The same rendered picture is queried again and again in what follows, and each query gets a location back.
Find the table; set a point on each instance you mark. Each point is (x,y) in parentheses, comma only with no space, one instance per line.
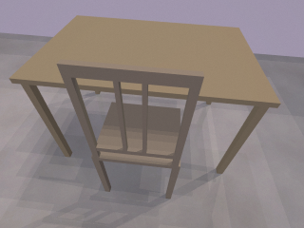
(232,74)

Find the chair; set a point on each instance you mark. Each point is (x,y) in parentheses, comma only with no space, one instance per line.
(139,134)

